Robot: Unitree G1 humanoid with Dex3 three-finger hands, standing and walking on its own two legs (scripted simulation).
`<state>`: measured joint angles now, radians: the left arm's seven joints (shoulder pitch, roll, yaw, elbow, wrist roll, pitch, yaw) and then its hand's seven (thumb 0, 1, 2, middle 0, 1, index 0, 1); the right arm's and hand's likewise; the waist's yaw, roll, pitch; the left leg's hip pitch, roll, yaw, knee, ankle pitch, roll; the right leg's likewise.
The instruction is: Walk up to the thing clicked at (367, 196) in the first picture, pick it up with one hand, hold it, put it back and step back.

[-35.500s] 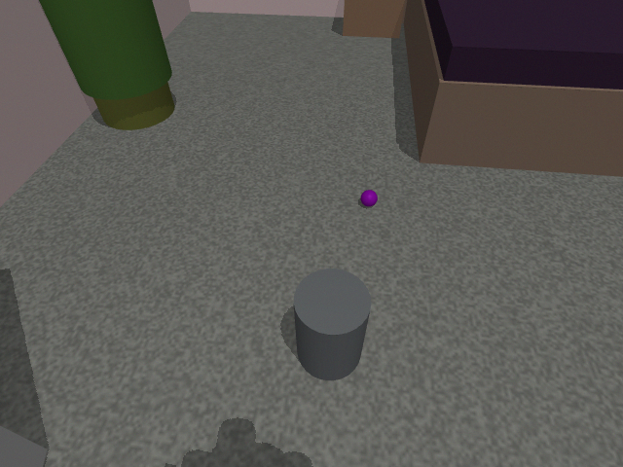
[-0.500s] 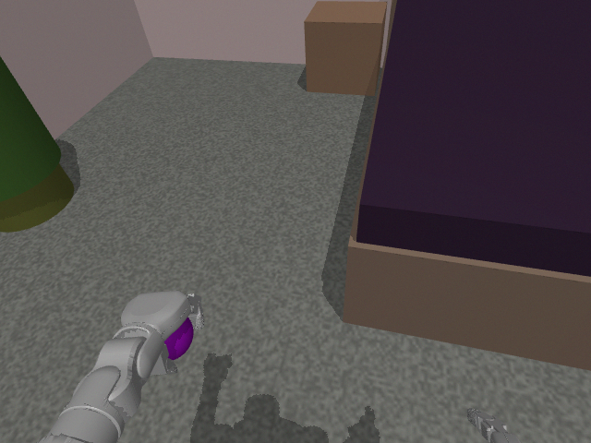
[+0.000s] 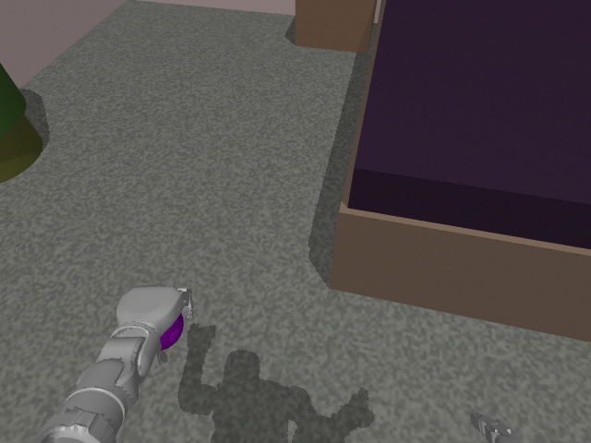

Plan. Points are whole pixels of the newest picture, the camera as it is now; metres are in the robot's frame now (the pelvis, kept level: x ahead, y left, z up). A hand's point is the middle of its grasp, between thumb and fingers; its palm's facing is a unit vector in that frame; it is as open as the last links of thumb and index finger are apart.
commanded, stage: crouch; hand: left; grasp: from above
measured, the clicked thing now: (157, 325) +0.33 +0.23 -0.09
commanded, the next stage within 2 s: lower in 1.62 s
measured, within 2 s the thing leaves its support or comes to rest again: neither
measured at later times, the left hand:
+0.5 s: hand (193, 350) +0.36 +0.24 -0.33, palm faces -0.44 +0.03 -0.90, open 9.0 cm
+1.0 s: hand (208, 362) +0.38 +0.24 -0.49, palm faces -0.44 -0.01 -0.90, open 9.0 cm
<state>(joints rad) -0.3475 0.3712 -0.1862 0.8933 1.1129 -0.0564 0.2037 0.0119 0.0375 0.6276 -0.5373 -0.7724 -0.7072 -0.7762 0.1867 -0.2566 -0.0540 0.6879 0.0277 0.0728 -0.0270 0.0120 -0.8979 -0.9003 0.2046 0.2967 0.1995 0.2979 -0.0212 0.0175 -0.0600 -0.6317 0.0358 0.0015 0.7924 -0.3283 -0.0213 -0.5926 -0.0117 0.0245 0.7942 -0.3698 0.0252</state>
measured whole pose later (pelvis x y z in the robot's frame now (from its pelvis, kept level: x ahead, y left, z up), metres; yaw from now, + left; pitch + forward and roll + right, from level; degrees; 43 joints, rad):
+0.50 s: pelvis -0.05 +0.01 -0.20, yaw -2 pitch +33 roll -4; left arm -0.69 0.45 -0.04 1.21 1.17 -0.06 0.36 0.01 0.03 0.63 -0.56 -0.76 -0.74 -0.76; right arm 0.22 -0.23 -0.06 0.75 -0.06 -0.01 -0.01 0.01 -0.90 -0.90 0.21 0.30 0.20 0.30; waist -0.13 0.06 -0.20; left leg -1.70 0.04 -0.05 1.71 -0.59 0.00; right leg -1.63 0.01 0.02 1.69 -0.63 0.05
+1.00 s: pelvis -0.06 +0.00 -0.32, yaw -5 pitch +37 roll -6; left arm -0.81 0.55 0.03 1.29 1.22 -0.12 0.41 0.01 0.01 0.65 -0.57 -0.75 -0.74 -0.76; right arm 0.12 -0.24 -0.03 0.76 -0.11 -0.06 0.08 0.01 -0.91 -0.90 0.21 0.30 0.20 0.30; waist -0.15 0.01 -0.15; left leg -2.11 0.04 -0.12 2.11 -0.66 -0.03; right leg -2.01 0.04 -0.03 2.08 -0.71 0.05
